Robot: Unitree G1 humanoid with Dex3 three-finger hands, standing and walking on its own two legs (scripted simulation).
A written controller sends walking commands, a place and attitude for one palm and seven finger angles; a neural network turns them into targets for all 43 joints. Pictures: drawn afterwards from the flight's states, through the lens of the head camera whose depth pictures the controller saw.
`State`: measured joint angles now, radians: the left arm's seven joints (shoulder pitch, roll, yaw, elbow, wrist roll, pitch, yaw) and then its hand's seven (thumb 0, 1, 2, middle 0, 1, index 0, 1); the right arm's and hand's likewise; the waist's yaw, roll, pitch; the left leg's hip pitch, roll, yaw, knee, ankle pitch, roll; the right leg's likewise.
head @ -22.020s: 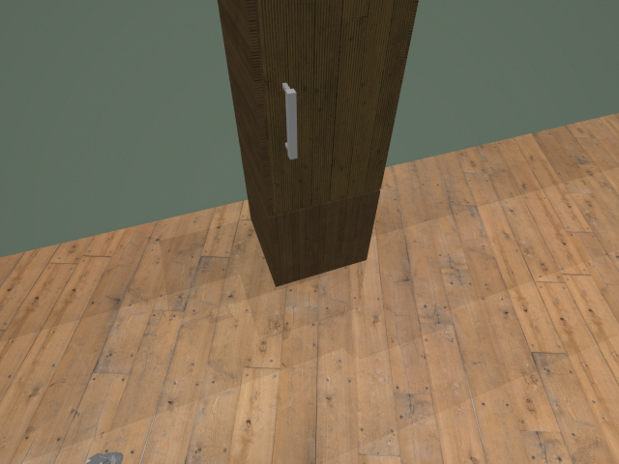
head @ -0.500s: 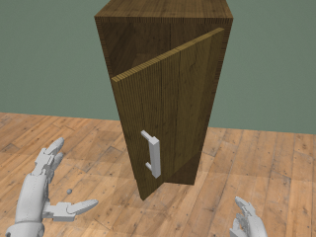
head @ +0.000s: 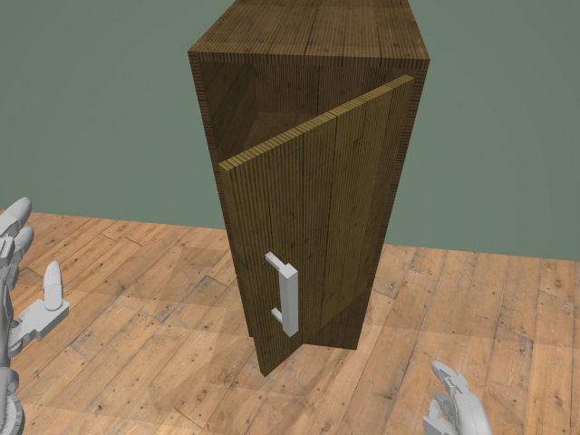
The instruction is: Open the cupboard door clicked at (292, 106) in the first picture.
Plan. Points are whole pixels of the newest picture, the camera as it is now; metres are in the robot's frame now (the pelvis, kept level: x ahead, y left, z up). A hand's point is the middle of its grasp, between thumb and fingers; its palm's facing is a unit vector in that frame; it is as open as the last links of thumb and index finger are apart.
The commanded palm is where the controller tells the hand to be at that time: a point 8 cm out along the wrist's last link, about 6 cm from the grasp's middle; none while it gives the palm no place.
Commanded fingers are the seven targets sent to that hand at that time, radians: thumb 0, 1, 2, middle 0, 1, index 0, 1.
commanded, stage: draw the hand back to the body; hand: left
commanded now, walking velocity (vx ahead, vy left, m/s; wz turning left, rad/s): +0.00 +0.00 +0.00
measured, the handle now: (281, 296) +0.34 +0.07 -0.02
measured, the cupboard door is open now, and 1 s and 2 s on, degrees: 49 49 49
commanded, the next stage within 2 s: step back with the hand held close in 0.28 s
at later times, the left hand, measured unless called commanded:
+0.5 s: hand (66, 303) +0.19 +0.26 +0.16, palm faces +0.47 -0.77 -0.43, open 7.4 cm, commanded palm +0.13 +0.30 +0.17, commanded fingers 0.00 0.90 0.90 -0.20 -0.30 -0.20 -0.30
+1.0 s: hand (23, 366) +0.13 +0.28 +0.15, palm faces +0.41 -0.75 -0.52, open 7.4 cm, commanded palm +0.06 +0.31 +0.17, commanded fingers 0.00 0.90 0.90 -0.20 -0.30 -0.20 -0.30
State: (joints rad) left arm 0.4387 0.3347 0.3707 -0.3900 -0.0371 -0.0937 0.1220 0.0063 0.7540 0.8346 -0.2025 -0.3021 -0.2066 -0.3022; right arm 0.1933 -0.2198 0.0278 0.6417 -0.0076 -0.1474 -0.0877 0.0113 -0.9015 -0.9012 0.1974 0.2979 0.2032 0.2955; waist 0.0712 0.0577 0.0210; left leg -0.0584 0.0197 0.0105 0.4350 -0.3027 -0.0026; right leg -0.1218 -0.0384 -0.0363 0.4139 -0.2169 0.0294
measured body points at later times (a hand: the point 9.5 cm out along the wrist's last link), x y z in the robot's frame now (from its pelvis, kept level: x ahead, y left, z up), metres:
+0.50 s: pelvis -0.01 +0.00 +0.00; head -0.02 -0.02 +0.45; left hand +0.16 +0.30 +0.19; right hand +0.18 -0.23 -0.08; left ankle -0.04 +0.12 -0.74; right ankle +0.01 -0.14 -0.74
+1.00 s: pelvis -0.08 +0.01 -0.01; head -0.05 +0.02 +0.44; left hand +0.10 +0.31 +0.18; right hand +0.10 -0.23 -0.09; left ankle -0.04 +0.12 -0.74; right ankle +0.01 -0.14 -0.74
